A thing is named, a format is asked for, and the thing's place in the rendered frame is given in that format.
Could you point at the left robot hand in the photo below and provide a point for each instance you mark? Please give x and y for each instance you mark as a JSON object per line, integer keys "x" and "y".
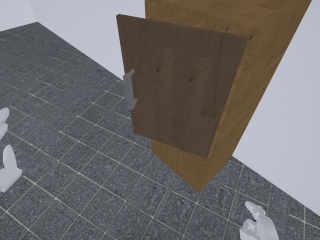
{"x": 10, "y": 173}

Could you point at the cupboard door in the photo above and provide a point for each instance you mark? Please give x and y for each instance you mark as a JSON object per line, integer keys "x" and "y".
{"x": 182, "y": 79}

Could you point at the right robot hand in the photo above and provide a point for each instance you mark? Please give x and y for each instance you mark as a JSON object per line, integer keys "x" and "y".
{"x": 262, "y": 229}

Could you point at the handle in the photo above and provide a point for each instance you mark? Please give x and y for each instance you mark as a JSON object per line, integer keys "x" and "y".
{"x": 127, "y": 79}

